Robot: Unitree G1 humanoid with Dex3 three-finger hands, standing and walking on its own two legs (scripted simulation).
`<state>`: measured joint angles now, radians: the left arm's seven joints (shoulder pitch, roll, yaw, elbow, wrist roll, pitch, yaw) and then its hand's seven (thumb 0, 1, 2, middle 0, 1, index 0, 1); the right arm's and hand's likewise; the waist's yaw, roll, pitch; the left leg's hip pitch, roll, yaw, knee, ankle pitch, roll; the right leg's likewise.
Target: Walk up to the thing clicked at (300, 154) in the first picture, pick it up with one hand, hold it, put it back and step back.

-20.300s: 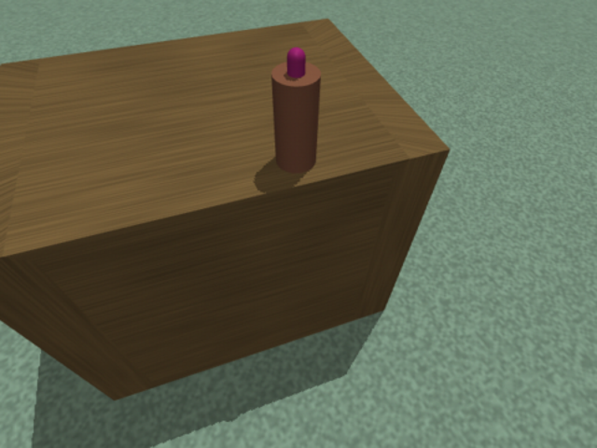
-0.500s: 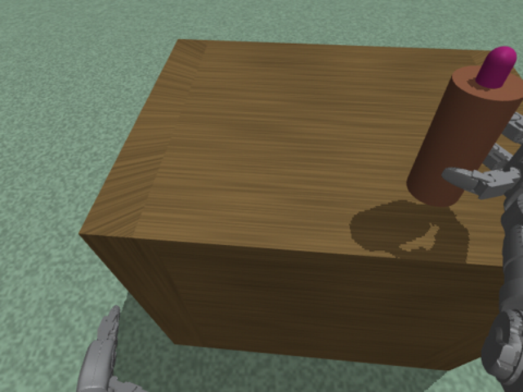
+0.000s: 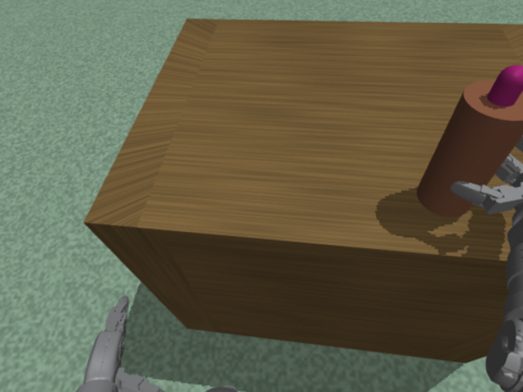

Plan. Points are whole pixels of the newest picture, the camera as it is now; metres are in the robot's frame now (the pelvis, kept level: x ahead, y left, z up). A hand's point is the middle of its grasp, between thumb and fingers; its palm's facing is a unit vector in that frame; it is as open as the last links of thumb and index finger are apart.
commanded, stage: lower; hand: right
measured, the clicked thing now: (473, 144) +0.45 -0.23 +0.13
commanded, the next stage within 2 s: loosen in 0.18 s
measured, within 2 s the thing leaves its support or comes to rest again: rests again in 0.10 s
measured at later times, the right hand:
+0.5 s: hand (494, 171) +0.44 -0.28 +0.09, palm faces +0.30 +0.95 +0.02, open 10.7 cm
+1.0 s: hand (493, 166) +0.45 -0.28 +0.09, palm faces +0.30 +0.95 +0.03, open 14.8 cm
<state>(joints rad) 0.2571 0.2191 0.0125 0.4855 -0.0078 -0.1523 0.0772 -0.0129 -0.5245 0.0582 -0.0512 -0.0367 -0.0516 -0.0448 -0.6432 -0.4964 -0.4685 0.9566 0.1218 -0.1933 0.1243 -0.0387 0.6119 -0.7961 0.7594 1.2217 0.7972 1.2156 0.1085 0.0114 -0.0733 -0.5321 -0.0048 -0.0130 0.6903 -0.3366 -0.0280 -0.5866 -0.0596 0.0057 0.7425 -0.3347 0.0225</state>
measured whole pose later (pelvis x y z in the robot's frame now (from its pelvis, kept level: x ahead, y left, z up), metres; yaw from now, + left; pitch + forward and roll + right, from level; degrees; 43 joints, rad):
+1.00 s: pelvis -0.01 +0.00 -0.01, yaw +0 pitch +13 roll +2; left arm 0.34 0.23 0.02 0.33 0.00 -0.11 0.05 -0.01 -0.53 0.06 -0.05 -0.04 -0.06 -0.05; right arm -0.71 -0.52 -0.50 1.01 0.11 -0.24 0.12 -0.02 0.59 -0.25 0.52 0.43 0.55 0.43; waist 0.12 0.01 -0.10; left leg -0.64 0.00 -0.01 0.79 -0.37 -0.03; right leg -0.70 -0.06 0.01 0.84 -0.37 0.02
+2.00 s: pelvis +0.02 -0.01 +0.02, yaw +0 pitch +8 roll +2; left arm 0.32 0.27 0.07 0.46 -0.06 -0.07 -0.01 -0.01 -0.51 0.06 -0.06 -0.04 -0.06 -0.04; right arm -0.40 -0.68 -0.50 0.64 0.00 -0.02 0.00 -0.02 0.54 -0.05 0.06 0.06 0.05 0.05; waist 0.00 -0.04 -0.10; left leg -0.36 0.01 -0.01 0.53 -0.30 -0.04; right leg -0.43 -0.04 0.00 0.62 -0.32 0.01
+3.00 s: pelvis -0.01 +0.02 +0.03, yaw -3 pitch -4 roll +0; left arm 0.28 0.22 0.16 0.55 -0.02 -0.13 0.06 -0.01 -0.44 0.09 -0.07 -0.07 -0.08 -0.07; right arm 0.41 -0.35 -0.42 -0.08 0.05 -0.31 -0.03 -0.02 0.55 -0.05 0.06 0.06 0.06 0.06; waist -0.04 -0.04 0.04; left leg -0.14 0.03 0.02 0.47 -0.25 -0.01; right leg -0.17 -0.02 0.03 0.43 -0.19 0.03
